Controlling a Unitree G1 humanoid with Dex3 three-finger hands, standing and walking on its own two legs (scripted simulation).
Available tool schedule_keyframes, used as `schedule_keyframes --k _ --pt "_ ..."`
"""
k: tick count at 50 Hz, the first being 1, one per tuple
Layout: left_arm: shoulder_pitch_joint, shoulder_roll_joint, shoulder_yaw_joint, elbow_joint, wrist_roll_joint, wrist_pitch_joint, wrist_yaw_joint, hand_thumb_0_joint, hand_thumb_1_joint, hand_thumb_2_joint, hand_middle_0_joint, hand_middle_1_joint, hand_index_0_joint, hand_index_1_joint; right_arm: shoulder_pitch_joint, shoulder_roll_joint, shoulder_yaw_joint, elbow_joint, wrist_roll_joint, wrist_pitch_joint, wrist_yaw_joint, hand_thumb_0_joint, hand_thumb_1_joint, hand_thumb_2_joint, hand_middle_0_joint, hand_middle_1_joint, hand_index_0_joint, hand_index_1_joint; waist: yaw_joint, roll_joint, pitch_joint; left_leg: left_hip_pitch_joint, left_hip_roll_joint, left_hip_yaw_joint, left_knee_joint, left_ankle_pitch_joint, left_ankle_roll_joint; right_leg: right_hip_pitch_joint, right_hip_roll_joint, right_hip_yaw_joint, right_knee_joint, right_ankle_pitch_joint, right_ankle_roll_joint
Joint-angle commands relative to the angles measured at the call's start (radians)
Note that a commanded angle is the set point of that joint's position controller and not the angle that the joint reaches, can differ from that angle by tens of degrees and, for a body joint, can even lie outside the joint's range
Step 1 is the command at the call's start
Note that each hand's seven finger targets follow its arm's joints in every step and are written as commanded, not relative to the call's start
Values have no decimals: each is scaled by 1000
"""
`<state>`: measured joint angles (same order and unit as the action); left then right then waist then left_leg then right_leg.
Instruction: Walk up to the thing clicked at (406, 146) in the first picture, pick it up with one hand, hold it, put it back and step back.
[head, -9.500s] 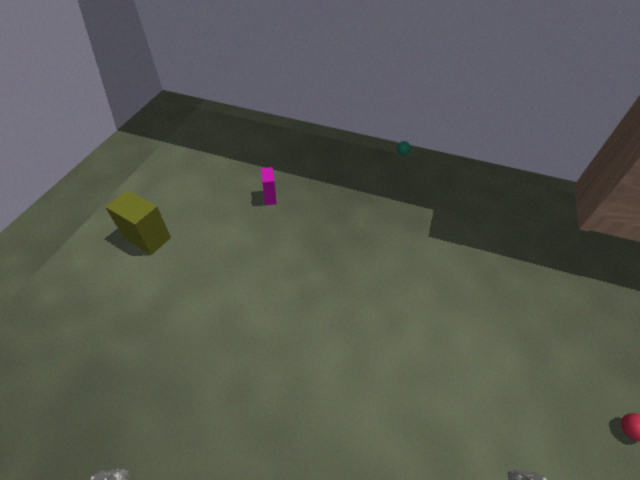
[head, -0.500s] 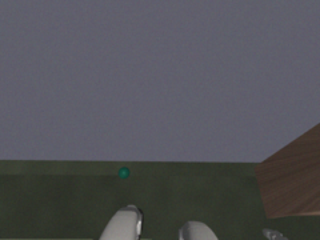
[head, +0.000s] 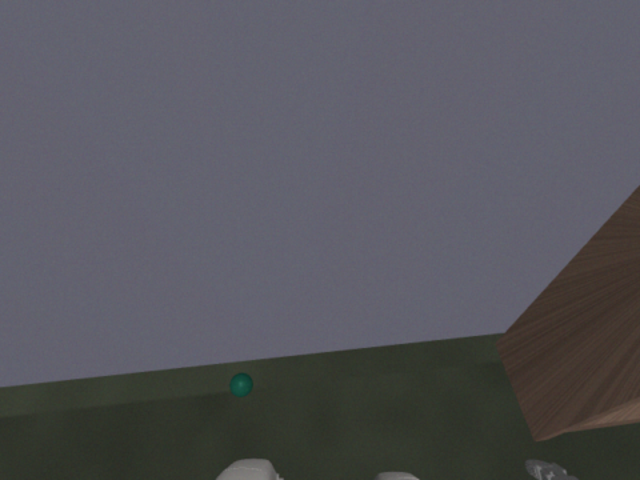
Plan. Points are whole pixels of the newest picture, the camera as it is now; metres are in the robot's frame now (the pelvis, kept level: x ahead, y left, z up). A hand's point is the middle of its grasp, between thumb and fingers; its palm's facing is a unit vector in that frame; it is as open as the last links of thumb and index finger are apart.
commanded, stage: walk up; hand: left
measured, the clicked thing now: (241, 384) +0.42 +0.25 -0.72
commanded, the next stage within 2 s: none
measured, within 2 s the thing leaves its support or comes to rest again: neither
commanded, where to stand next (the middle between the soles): +0.08 +0.00 m, yaw +2 degrees
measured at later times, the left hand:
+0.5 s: hand (147, 457) +0.15 +0.25 -0.14, palm faces -0.01 -0.94 -0.34, open 7.4 cm
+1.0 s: hand out of the picture -0.03 +0.28 -0.16, palm faces +0.06 -0.91 -0.40, open 7.4 cm
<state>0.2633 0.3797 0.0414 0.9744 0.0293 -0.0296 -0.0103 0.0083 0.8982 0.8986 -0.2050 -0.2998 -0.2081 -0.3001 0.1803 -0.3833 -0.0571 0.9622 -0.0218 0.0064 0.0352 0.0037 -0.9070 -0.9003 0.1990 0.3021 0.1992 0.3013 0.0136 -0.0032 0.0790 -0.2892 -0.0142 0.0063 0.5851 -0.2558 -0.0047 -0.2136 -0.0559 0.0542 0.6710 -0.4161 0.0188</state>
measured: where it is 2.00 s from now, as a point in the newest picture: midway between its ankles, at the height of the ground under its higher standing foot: outside the picture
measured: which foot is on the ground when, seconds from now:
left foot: down 0.00-1.00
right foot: down 0.00-1.00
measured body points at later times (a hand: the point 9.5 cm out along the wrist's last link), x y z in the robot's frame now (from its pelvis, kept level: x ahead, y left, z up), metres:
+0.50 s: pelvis +0.02 +0.00 +0.00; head +0.04 +0.00 +0.45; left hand +0.15 +0.30 -0.11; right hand +0.11 -0.30 -0.12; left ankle +0.06 +0.13 -0.72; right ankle +0.01 -0.12 -0.72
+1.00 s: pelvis -0.07 -0.01 -0.01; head -0.01 -0.01 +0.44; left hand -0.03 +0.33 -0.13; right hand +0.07 -0.31 -0.13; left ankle +0.06 +0.13 -0.72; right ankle -0.04 -0.12 -0.72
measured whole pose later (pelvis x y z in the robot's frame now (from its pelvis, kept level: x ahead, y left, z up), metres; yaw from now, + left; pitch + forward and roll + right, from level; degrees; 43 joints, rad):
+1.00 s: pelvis -0.07 -0.01 -0.01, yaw +2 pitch -2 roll +0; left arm 0.14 0.41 0.07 1.03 0.00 0.05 -0.01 0.00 0.90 0.90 -0.20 -0.30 -0.20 -0.30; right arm 0.03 -0.39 -0.05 0.99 -0.02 0.07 0.02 0.00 -0.90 -0.90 0.20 0.30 0.20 0.30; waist 0.04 0.02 0.17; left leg -0.44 0.00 -0.06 0.57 -0.11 -0.01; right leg -0.34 0.01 -0.04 0.74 -0.42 -0.05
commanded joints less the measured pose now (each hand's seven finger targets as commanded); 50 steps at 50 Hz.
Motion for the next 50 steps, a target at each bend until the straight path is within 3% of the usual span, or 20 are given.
schedule_keyframes --k 1,3,6,8,9,10,11,14,16,18,19,23,30,33,34,37,43,46,49,50 --pt "-43 207 55 -102 -4 -29 9 0 900 900 -200 -300 -200 -300 117 -331 -94 -70 -3 -62 -5 0 -900 -900 200 300 200 300 -56 130 -104 280 335 -536 -273 -351 262 -338 48 -61 176 -162 -68" --pt "-4 226 57 -104 -3 -45 8 0 900 900 -200 -300 -200 -300 74 -341 -92 -101 -9 -60 -3 0 -900 -900 200 300 200 300 -34 133 -52 211 358 -511 -259 -240 316 -324 6 -10 107 -178 -77" --pt "104 191 59 -63 3 -60 7 0 900 900 -200 -300 -200 -300 -20 -248 -54 -117 6 -50 -1 0 -900 -900 200 300 200 300 50 123 -27 -84 198 -239 -115 -25 157 25 27 -32 -183 17 -98" --pt "60 270 73 -74 5 -54 21 0 900 900 -200 -300 -200 -300 -61 -109 -3 -128 31 -45 -15 0 -900 -900 200 300 200 300 42 -105 -14 -246 -7 -28 178 25 10 109 -208 349 -387 196 -164" --pt "-6 294 70 -97 1 -47 22 0 900 900 -200 -300 -200 -300 -48 -149 -12 -114 27 -36 -31 0 -900 -900 200 300 200 300 31 -74 3 -214 0 -66 202 -239 5 39 -296 379 -375 300 -228" --pt "-52 286 62 -111 -1 -44 21 0 900 900 -200 -300 -200 -300 4 -170 -18 -96 29 -37 -35 0 -900 -900 200 300 200 300 0 -56 -3 -118 17 -85 226 -284 10 -22 -306 341 -331 399 -272" --pt "-84 261 56 -116 -8 -40 23 0 900 900 -200 -300 -200 -300 42 -165 -17 -80 27 -41 -39 0 -900 -900 200 300 200 300 -27 -65 -3 -83 27 -75 182 -274 13 -29 -275 250 -291 527 -258" --pt "-132 232 42 -108 -25 -28 29 0 900 900 -200 -300 -200 -300 89 -165 -8 -29 35 -51 -41 0 -900 -900 200 300 200 300 -43 -123 -87 28 46 -33 -5 88 29 63 -148 41 -152 812 -129" --pt "-125 242 44 -99 -39 -15 31 0 900 900 -200 -300 -200 -300 64 -196 -16 -26 32 -46 -46 0 -900 -900 200 300 200 300 -22 -77 -133 110 80 -89 -35 471 59 40 -87 -2 -77 715 -76" --pt "-114 212 38 -98 -51 -4 31 0 900 900 -200 -300 -200 -300 27 -226 -17 -38 28 -50 -50 0 -900 -900 200 300 200 300 -5 -21 -156 110 171 -186 -64 577 104 28 -27 -20 -73 467 -51" --pt "-105 209 38 -83 -52 1 32 0 900 900 -200 -300 -200 -300 -5 -245 -15 -32 34 -49 -45 0 -900 -900 200 300 200 300 8 13 -160 81 193 -208 -43 562 131 62 -12 -32 -66 382 -48" --pt "-161 231 36 -47 -42 -2 32 0 900 900 -200 -300 -200 -300 -52 -211 -3 -7 33 -35 -48 0 -900 -900 200 300 200 300 -8 47 -178 75 110 -116 -30 414 63 88 -81 25 -151 473 -88" --pt "-226 199 17 12 -31 4 19 0 900 900 -200 -300 -200 -300 -151 -199 14 28 24 -32 -34 0 -900 -900 200 300 200 300 -3 40 -94 24 142 -184 -187 106 67 35 -52 14 -259 148 -68" --pt "-249 206 19 32 -29 -2 12 0 900 900 -200 -300 -200 -300 -148 -195 14 49 22 -34 -30 0 -900 -900 200 300 200 300 -14 7 -96 54 118 -164 -199 90 50 32 -72 36 -303 134 -67" --pt "-247 234 37 36 -40 13 21 0 900 900 -200 -300 -200 -300 -179 -236 -1 49 24 -19 -32 0 -900 -900 200 300 200 300 -9 12 10 11 111 -161 -125 313 50 -35 -82 38 -248 369 -67" --pt "-221 233 44 26 -45 26 26 0 900 900 -200 -300 -200 -300 -160 -226 -8 40 32 -8 -35 0 -900 -900 200 300 200 300 -12 9 -86 47 121 -153 -101 377 68 10 -79 8 -199 415 -75" --pt "-164 195 47 14 -32 58 15 0 900 900 -200 -300 -200 -300 -173 -262 -40 -7 7 18 -29 0 -900 -900 200 300 200 300 -4 108 -157 -46 204 -277 -246 52 152 -3 34 -48 -15 -37 -64" --pt "-24 190 63 45 -29 74 8 0 900 900 -200 -300 -200 -300 -247 -283 -58 -65 -3 29 -36 0 -900 -900 200 300 200 300 38 193 -179 -177 262 -327 -297 -86 198 78 68 -78 187 -58 -66" --pt "68 188 71 55 -16 71 6 0 900 900 -200 -300 -200 -300 -283 -246 -54 -95 -9 36 -43 0 -900 -900 200 300 200 300 84 159 -193 -181 185 -231 -185 -208 132 90 33 -74 37 9 -84" --pt "66 201 76 50 0 59 5 0 900 900 -200 -300 -200 -300 -246 -216 -49 -91 -9 36 -42 0 -900 -900 200 300 200 300 75 46 -187 -169 106 -191 -65 -338 89 55 -17 16 -169 -107 -107"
